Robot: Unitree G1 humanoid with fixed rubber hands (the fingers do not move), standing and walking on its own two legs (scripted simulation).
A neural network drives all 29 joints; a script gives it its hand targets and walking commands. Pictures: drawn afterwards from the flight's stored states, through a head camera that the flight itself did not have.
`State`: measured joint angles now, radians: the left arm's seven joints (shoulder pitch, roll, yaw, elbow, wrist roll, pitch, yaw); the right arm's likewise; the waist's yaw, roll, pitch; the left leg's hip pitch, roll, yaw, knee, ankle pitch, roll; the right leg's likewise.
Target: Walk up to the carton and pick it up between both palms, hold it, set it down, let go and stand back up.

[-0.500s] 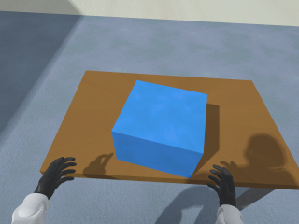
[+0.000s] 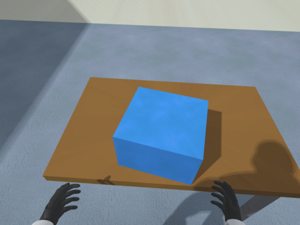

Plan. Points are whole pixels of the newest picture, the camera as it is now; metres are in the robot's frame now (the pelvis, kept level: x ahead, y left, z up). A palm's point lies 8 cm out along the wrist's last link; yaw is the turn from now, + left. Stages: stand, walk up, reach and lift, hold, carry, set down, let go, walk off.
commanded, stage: set down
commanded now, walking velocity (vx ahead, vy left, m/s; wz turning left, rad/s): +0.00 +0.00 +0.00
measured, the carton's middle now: (163, 132) +0.45 -0.03 -0.05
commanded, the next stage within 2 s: let go in 1.32 s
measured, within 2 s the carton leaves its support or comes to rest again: neither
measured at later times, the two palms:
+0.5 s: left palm out of the picture +0.15 +0.23 -0.06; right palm out of the picture +0.16 -0.21 -0.07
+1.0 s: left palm out of the picture +0.15 +0.22 -0.07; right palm out of the picture +0.16 -0.23 -0.08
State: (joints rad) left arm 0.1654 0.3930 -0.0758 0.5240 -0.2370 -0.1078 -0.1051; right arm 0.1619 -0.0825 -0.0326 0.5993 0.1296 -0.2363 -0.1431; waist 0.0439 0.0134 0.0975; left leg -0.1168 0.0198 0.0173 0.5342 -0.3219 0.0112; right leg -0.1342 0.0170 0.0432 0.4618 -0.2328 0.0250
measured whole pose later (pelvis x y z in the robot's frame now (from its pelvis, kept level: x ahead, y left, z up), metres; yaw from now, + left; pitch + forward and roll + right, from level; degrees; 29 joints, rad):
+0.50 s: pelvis +0.00 -0.01 +0.00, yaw +1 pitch -7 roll +0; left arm 0.17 0.26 -0.03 0.57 -0.08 0.03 -0.01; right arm 0.17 -0.12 -0.05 0.69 -0.01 -0.18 -0.04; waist 0.04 0.01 0.11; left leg -0.04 0.01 0.01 0.45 -0.27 0.00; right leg -0.08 0.00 0.03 0.43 -0.22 0.01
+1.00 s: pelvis +0.00 -0.02 +0.01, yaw +1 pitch -6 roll +0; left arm 0.15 0.21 0.00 0.58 -0.02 0.09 0.01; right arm 0.16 -0.15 -0.05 0.74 -0.05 -0.19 0.00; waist 0.02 0.01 0.11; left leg -0.06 0.02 0.01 0.41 -0.25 -0.01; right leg -0.11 0.01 0.02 0.42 -0.22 0.00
